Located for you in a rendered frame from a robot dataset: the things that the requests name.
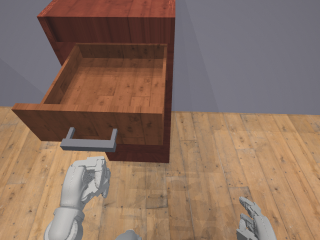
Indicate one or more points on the left robot hand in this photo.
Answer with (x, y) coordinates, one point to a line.
(92, 173)

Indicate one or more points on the right robot hand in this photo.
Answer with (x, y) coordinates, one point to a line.
(259, 228)

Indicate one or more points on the cabinet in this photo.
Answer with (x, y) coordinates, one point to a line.
(67, 22)

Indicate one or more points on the handle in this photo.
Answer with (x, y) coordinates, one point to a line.
(89, 145)

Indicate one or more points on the left robot shin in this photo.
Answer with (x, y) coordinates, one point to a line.
(130, 231)

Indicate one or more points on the left robot forearm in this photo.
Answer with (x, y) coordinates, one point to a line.
(66, 224)

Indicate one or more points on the drawer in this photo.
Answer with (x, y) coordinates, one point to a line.
(101, 87)

